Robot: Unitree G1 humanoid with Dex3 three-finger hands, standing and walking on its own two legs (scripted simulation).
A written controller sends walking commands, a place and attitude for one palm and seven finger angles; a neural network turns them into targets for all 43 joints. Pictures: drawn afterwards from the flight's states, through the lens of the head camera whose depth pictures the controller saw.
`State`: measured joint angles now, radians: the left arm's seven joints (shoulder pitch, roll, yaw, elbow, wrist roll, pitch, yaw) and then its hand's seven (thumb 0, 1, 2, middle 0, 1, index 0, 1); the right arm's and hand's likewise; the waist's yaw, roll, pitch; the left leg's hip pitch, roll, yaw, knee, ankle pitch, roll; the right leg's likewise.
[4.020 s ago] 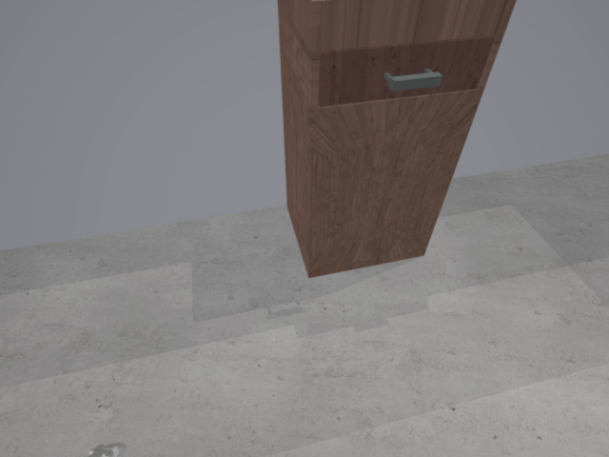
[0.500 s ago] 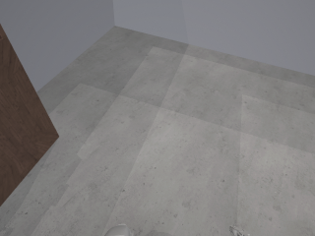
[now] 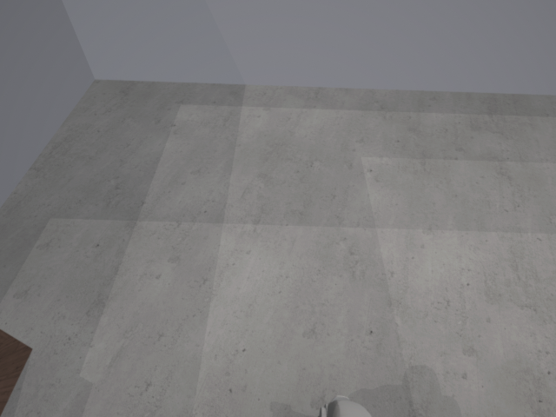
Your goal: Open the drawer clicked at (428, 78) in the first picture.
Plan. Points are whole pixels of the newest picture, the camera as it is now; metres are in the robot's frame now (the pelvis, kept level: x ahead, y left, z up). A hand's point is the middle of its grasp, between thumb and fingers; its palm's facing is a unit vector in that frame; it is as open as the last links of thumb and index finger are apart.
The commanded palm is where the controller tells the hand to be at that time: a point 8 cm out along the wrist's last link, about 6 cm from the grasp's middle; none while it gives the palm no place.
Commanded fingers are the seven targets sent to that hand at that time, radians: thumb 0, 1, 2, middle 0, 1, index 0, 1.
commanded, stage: walk to a spot facing it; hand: left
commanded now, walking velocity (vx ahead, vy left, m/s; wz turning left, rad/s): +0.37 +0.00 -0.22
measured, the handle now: out of the picture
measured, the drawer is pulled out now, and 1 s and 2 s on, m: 0.00 0.00 0.00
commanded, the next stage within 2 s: turn to face it in 0.66 s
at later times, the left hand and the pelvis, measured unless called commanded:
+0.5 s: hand (188, 391) +0.20 +0.16 -0.19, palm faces +0.08 -0.99 -0.15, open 7.3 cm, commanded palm none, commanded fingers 0.00 0.90 0.90 -0.20 -0.30 -0.20 -0.30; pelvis +0.23 -0.01 -0.01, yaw -1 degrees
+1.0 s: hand (192, 243) +0.50 +0.19 -0.17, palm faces -0.01 -0.98 -0.18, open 7.4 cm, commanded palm none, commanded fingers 0.00 0.90 0.90 -0.20 -0.30 -0.20 -0.30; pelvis +0.40 +0.02 +0.00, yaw -2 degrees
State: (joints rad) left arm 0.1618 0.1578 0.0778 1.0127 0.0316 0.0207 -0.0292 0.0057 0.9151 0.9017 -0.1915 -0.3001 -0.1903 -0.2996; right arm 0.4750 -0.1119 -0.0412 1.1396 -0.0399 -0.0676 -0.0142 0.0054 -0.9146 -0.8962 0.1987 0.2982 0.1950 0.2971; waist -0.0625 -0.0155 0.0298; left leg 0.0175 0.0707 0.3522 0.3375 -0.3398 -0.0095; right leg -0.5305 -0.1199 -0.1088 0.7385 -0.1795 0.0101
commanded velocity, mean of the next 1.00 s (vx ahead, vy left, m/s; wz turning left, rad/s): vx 0.23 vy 0.00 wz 0.07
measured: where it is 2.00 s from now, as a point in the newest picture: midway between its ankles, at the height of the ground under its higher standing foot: (269, 347)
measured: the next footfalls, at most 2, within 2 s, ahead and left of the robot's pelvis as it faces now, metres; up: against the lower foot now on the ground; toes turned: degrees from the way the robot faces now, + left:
right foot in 0.08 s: +0.17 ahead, -0.13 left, +0.00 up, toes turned -12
left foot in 0.56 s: +0.42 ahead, +0.11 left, +0.00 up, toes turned +10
